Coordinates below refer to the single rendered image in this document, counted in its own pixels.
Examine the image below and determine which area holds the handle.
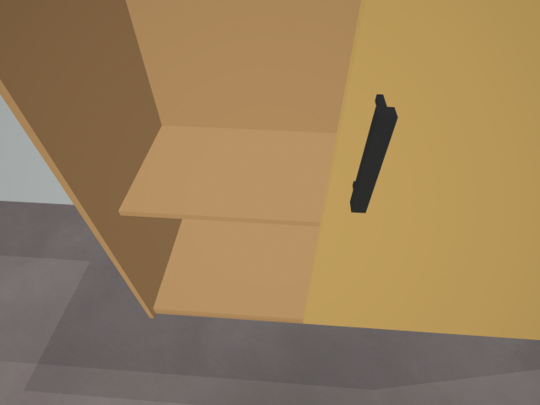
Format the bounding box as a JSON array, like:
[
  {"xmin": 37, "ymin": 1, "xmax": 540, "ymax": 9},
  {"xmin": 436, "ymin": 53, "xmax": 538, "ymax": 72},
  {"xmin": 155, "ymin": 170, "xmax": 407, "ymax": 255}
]
[{"xmin": 350, "ymin": 94, "xmax": 398, "ymax": 213}]

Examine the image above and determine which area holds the wardrobe door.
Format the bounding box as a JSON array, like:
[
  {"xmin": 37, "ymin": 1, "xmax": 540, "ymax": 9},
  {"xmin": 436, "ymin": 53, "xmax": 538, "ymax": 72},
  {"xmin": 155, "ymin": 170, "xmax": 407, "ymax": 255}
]
[{"xmin": 303, "ymin": 0, "xmax": 540, "ymax": 340}]

